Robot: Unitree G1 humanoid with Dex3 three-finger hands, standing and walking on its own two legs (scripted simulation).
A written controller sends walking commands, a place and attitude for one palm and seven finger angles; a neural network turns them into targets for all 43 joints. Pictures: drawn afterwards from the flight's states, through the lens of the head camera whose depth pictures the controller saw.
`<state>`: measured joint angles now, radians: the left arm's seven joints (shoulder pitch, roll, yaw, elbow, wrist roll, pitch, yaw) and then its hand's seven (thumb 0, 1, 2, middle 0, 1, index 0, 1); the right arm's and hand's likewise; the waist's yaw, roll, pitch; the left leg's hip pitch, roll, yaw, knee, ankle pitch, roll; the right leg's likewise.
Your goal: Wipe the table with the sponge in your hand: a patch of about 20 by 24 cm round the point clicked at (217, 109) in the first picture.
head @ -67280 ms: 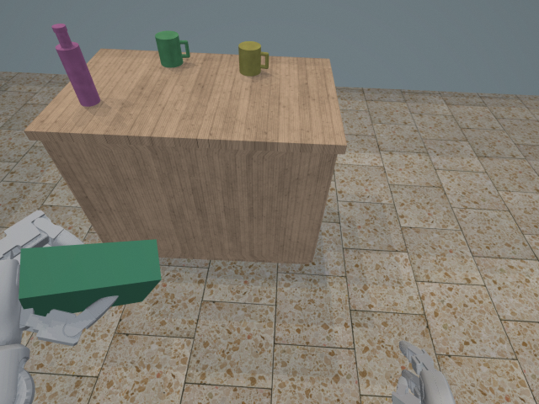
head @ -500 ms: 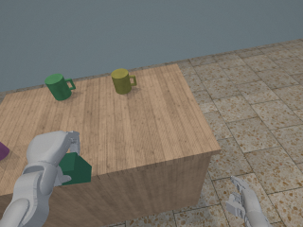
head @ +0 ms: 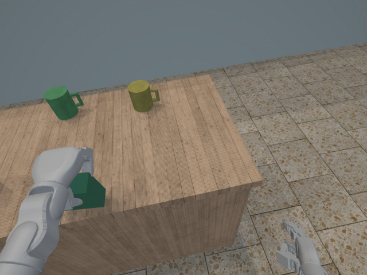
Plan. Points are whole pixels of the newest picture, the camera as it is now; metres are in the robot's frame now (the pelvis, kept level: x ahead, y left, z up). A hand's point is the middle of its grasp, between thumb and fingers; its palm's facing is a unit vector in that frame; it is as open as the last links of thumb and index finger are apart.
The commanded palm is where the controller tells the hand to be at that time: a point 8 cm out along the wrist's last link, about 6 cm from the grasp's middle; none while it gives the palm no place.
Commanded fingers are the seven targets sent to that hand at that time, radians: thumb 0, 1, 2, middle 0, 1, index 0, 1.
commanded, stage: move the sponge above the wiping area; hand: left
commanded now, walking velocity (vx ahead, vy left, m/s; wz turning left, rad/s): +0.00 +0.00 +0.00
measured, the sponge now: (76, 195) +0.26 +0.31 +0.01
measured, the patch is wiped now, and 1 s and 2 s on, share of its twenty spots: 0.90 0.90 0.90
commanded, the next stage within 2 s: lower the sponge onto the table in 1.02 s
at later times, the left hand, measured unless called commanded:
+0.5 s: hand (79, 169) +0.29 +0.29 +0.07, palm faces -0.02 -0.03 -1.00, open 8.5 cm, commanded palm +0.27 +0.29 +0.13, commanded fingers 0.00 0.10 1.30 -1.20 -1.60 -1.20 -1.60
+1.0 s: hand (72, 168) +0.29 +0.30 +0.08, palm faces -0.02 -0.03 -1.00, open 8.5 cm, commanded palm +0.27 +0.29 +0.14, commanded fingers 0.00 0.10 1.30 -1.20 -1.60 -1.20 -1.60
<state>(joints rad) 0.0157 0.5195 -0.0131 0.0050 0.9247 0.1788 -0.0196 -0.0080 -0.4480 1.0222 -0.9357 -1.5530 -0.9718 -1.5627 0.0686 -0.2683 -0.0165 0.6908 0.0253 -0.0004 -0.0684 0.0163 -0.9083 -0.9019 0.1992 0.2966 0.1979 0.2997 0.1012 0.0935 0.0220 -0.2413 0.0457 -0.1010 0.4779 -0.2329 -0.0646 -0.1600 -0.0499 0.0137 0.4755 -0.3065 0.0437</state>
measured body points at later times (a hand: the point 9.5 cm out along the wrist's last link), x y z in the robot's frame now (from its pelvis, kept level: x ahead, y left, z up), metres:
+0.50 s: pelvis +0.01 +0.00 +0.00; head +0.03 -0.03 +0.45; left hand +0.29 +0.29 +0.12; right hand +0.22 -0.22 -0.11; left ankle +0.02 +0.17 -0.74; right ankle -0.03 -0.15 -0.74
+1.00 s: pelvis +0.01 +0.00 +0.00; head +0.02 -0.03 +0.45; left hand +0.29 +0.30 +0.13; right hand +0.22 -0.23 -0.11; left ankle +0.02 +0.17 -0.74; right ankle -0.03 -0.15 -0.74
